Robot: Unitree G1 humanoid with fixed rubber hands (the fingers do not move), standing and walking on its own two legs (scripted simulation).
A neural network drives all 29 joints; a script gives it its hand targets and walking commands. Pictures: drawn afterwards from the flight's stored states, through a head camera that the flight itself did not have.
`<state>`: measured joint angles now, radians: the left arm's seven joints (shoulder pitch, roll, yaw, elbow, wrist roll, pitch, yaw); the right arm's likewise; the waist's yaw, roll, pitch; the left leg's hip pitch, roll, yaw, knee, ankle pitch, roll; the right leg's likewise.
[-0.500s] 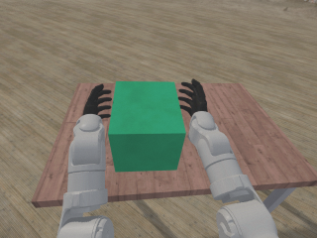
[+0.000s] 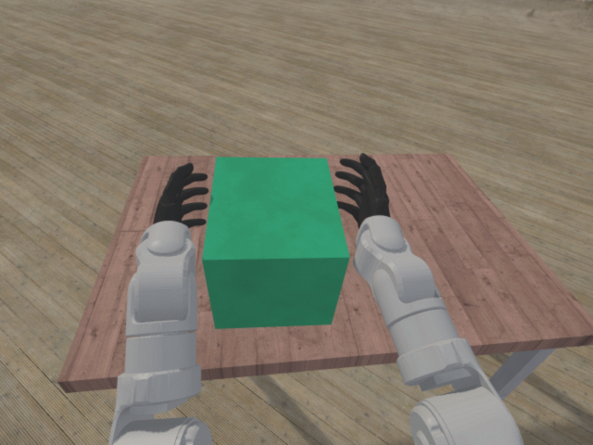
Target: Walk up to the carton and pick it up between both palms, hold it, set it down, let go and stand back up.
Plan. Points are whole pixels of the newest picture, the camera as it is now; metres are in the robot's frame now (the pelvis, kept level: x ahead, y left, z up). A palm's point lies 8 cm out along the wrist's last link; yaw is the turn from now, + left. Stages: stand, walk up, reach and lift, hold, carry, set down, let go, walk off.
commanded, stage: hold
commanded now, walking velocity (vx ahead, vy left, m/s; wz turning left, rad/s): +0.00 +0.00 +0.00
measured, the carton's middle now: (273, 240) +0.38 +0.01 +0.12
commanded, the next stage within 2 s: none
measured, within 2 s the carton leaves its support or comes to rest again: neither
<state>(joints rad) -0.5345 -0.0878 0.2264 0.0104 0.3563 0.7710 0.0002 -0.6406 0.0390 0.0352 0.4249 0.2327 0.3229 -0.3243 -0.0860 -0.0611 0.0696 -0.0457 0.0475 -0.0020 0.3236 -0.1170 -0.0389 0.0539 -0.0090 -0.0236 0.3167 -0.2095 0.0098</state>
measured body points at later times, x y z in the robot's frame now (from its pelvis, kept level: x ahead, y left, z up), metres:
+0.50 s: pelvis +0.00 +0.00 +0.00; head -0.03 +0.02 +0.45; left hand +0.37 +0.14 +0.18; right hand +0.38 -0.12 +0.18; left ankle +0.05 +0.14 -0.75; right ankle -0.01 -0.12 -0.75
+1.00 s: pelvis +0.00 +0.00 +0.00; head -0.04 +0.02 +0.45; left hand +0.37 +0.14 +0.18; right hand +0.37 -0.12 +0.18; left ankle +0.05 +0.14 -0.75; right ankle -0.01 -0.12 -0.75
